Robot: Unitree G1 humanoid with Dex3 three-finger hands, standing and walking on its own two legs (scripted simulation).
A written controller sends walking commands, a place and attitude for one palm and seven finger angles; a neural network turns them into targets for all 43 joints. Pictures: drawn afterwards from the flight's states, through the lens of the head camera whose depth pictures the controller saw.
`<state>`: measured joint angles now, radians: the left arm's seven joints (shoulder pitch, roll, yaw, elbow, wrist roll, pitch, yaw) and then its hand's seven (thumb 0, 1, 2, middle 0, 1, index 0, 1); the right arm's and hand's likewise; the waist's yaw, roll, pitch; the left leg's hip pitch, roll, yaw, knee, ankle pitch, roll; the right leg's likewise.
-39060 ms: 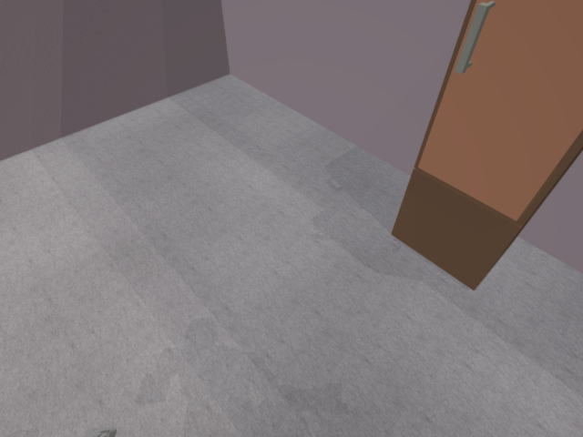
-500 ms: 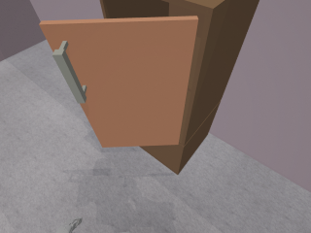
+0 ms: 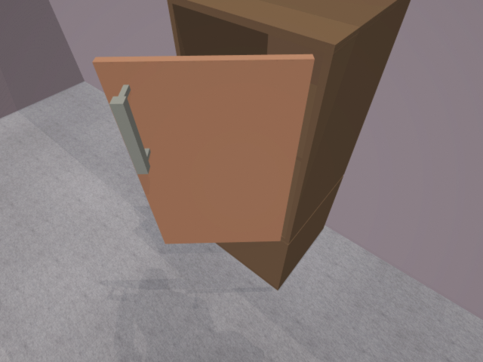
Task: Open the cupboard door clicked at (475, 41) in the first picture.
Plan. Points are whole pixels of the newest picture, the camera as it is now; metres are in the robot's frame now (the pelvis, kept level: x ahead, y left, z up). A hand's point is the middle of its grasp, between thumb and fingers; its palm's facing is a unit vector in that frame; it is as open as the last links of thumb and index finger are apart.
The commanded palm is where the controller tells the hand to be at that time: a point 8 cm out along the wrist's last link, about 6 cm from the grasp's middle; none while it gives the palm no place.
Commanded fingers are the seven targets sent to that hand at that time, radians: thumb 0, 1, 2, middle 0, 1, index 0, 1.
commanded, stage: look again from close up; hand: left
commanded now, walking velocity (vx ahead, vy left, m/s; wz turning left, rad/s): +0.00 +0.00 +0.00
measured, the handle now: (134, 131) +0.48 +0.23 +0.13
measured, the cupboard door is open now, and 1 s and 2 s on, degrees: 41 41 41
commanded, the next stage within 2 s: shuffle to correct the standing spot in 1.98 s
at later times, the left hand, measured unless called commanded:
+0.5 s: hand out of the picture +0.02 +0.16 -0.17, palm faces -0.01 -0.98 -0.21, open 7.3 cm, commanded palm none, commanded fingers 0.00 0.90 0.90 -0.20 -0.30 -0.20 -0.30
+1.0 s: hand out of the picture +0.03 +0.14 -0.17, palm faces +0.01 -0.98 -0.21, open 7.3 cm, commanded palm none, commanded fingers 0.00 0.90 0.90 -0.20 -0.30 -0.20 -0.30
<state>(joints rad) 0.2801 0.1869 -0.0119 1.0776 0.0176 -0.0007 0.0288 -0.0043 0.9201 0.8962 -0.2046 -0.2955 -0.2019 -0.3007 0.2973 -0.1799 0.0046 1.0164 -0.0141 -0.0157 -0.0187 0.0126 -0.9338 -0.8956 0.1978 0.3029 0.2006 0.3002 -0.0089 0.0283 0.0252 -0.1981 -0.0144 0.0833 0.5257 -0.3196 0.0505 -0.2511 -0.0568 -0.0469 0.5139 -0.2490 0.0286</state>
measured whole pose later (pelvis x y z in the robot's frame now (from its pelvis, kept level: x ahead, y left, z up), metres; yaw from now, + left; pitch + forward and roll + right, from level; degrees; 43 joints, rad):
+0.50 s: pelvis +0.01 -0.01 +0.01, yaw -1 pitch -1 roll +1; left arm 0.25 0.16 -0.02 1.13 0.02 -0.02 0.03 0.00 0.92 0.90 -0.20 -0.30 -0.20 -0.30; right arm 0.25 -0.18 0.02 1.12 -0.01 -0.03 -0.02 0.01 -0.92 -0.90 0.20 0.30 0.20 0.30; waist 0.01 0.01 0.04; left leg -0.12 -0.01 0.09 0.41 -0.28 0.03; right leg -0.20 -0.05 -0.04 0.46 -0.24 0.02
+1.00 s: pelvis +0.02 -0.03 +0.01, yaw +0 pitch -1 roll +1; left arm 0.24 0.16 -0.01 1.12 0.01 -0.02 0.03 0.00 0.91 0.90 -0.20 -0.30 -0.20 -0.30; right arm 0.25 -0.16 0.02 1.15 -0.01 -0.03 -0.03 0.01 -0.92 -0.90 0.20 0.30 0.20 0.30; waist 0.01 0.01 0.05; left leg -0.10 0.02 0.08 0.39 -0.27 0.00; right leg -0.18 -0.02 -0.06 0.44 -0.24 -0.01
